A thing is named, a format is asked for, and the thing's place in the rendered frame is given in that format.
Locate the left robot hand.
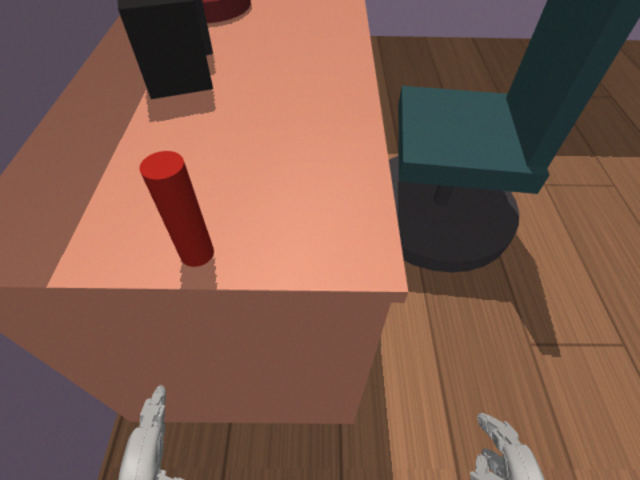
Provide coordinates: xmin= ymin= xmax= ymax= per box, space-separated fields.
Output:
xmin=118 ymin=385 xmax=185 ymax=480

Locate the desk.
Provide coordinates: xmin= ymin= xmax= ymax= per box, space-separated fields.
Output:
xmin=0 ymin=0 xmax=408 ymax=424

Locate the right robot hand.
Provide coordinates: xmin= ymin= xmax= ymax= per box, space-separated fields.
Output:
xmin=470 ymin=413 xmax=545 ymax=480

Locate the office chair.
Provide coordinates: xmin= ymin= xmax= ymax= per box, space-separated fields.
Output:
xmin=389 ymin=0 xmax=640 ymax=273

